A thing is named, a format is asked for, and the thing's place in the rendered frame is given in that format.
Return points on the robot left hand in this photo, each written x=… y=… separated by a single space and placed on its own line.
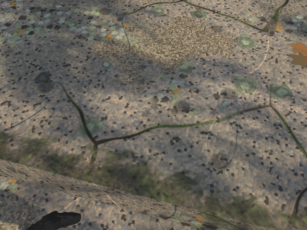
x=56 y=220

